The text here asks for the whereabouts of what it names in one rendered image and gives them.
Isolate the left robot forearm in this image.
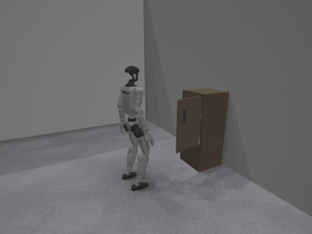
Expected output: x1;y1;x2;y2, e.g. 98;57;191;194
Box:
117;106;126;123

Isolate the handle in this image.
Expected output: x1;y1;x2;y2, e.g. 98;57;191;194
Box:
180;108;186;124

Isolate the left robot upper arm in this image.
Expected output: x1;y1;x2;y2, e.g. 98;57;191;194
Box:
117;85;125;108

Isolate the robot right foot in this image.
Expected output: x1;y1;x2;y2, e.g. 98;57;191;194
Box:
131;182;149;191

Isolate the right robot hand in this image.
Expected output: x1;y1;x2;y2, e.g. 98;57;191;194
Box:
143;132;154;149

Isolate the cupboard door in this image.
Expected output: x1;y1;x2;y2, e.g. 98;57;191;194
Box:
175;96;202;153

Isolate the left robot hand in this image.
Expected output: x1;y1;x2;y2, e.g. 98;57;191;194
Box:
120;122;128;135

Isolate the right robot upper arm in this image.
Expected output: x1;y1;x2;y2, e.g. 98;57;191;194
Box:
134;87;144;114

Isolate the left robot shin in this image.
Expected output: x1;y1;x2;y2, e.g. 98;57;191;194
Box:
126;147;137;175

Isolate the right robot forearm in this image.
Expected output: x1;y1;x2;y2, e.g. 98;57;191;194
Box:
137;108;149;134

